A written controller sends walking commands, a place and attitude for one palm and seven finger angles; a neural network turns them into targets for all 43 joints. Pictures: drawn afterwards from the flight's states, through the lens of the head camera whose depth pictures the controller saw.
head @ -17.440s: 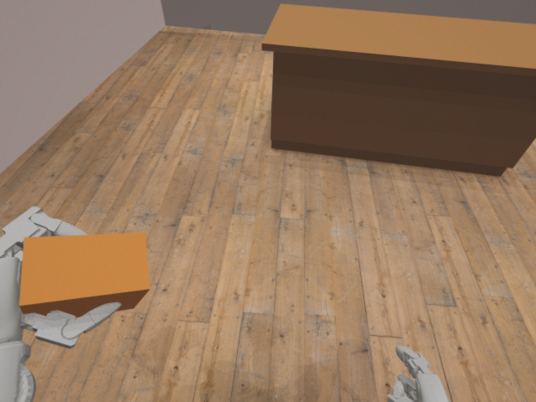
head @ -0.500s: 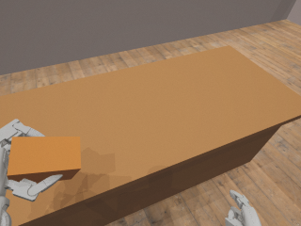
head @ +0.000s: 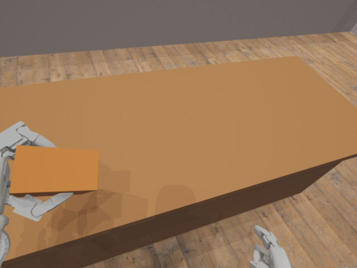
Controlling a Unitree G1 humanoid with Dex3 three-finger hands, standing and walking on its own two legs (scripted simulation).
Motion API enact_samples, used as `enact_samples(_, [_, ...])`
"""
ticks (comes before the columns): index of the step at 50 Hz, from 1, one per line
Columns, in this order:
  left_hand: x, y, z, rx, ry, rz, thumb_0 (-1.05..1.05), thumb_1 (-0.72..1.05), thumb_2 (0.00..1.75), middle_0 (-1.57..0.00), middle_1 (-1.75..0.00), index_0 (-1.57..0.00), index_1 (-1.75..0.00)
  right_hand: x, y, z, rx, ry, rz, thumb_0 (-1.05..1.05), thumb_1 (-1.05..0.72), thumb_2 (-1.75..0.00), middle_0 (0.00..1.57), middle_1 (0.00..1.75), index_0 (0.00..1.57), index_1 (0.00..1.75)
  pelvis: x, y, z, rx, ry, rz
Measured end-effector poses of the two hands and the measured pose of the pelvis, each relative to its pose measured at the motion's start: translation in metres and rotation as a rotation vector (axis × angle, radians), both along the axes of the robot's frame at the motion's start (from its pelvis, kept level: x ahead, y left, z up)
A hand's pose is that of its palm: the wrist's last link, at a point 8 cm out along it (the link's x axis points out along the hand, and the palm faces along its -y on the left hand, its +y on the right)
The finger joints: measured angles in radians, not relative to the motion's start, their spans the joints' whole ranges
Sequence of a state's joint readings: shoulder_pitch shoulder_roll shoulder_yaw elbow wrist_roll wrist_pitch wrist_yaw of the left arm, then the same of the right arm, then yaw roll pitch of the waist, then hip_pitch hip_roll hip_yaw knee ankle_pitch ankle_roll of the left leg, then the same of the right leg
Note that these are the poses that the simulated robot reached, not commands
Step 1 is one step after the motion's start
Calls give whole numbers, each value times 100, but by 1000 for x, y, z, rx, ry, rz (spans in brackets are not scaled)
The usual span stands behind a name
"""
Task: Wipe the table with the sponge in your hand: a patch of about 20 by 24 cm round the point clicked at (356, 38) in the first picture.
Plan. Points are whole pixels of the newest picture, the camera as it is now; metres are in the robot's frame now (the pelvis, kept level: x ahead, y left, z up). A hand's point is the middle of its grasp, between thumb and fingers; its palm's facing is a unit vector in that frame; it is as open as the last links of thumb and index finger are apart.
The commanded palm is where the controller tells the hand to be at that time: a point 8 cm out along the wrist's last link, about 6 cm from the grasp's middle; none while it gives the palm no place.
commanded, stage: come to a stop and stand still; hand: left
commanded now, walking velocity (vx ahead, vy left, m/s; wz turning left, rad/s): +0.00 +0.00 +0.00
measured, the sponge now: (66, 174) +0.23 +0.23 +0.13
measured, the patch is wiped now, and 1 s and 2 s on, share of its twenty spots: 0.00 0.00 0.00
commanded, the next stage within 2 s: look again from close up in 0.38 s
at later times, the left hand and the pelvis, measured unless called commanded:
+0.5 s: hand (27, 164) +0.22 +0.27 +0.17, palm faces +0.34 -0.85 -0.39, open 10.0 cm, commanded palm +0.16 +0.30 +0.18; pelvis +0.00 +0.03 +0.00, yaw -1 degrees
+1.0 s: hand (62, 172) +0.21 +0.22 +0.16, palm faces +0.34 -0.85 -0.40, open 10.0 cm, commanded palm +0.16 +0.26 +0.18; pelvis +0.00 -0.02 +0.00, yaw +0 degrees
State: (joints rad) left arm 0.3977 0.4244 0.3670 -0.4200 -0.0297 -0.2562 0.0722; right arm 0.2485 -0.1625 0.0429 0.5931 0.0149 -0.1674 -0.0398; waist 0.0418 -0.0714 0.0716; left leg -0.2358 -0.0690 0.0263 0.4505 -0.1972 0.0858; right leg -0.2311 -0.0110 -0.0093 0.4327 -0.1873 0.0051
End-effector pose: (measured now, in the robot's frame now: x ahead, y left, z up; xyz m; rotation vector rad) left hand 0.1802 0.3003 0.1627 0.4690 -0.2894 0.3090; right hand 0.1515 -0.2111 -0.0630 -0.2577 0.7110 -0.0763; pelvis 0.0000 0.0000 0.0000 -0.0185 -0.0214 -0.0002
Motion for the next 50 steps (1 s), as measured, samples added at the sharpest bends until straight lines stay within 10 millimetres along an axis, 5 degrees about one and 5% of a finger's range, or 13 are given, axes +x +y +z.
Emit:
enact_samples(3, [0, 20, 12, 4, -85, 49, -1, -50, 102, -73, -133, -76, -133, 6, 16, 0, -1, -7, 40, 1, -90, -90, 20, 30, 20, 30, 1, 10, -1, -3, -2, 10])
enact_samples(7, [2, 21, 22, -11, -151, 27, -1, -50, 102, -73, -133, -76, -133, 18, 33, 2, 15, -29, 72, 1, -90, -90, 20, 30, 20, 30, 6, 23, 0, -4, 1, 4])
enact_samples(16, [17, 21, 5, -13, -20, -30, -1, -50, 102, -73, -133, -76, -133, 32, 46, 6, 38, -52, 52, 1, -90, -90, 21, 30, 20, 30, 6, 34, 1, -1, 10, -20])
enact_samples(26, [-1, 11, 17, 9, -38, -26, -1, -50, 103, -73, -133, -76, -133, 15, 22, 5, 4, -16, 17, 1, -90, -90, 21, 30, 20, 30, -2, 26, 2, -8, 6, -15])
enact_samples(35, [-10, -1, 7, -22, 6, 42, -1, -50, 103, -73, -133, -76, -133, 1, -3, -2, 8, -2, -14, 1, -90, -90, 20, 30, 20, 30, -6, 9, 3, -5, 0, -8])
enact_samples(50, [-3, -41, 15, -4, 16, -9, -1, -50, 103, -73, -133, -76, -133, 7, -39, 0, 9, -31, -36, 1, -90, -90, 20, 30, 20, 30, -3, -20, 3, -11, 19, -8])
